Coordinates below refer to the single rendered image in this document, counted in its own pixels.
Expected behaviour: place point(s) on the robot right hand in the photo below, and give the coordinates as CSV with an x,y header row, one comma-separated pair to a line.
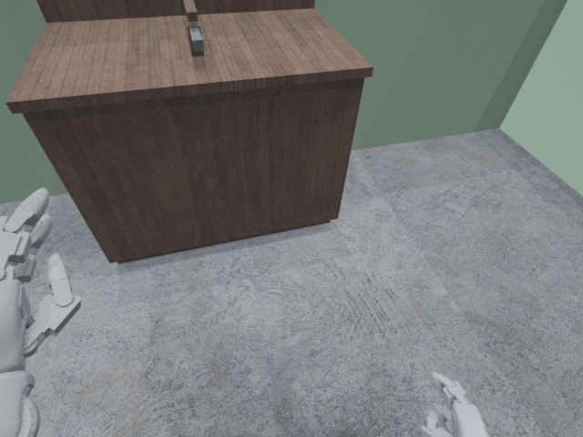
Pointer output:
x,y
464,420

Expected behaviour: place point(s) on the left robot forearm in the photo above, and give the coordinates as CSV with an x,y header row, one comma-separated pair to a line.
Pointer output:
x,y
19,416

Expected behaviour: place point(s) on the tap lever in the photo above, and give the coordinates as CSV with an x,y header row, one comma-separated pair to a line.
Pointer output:
x,y
196,39

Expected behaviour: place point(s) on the counter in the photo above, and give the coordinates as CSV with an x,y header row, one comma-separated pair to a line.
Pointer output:
x,y
164,149

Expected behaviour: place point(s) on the robot left hand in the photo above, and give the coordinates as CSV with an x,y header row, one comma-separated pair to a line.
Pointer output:
x,y
21,237

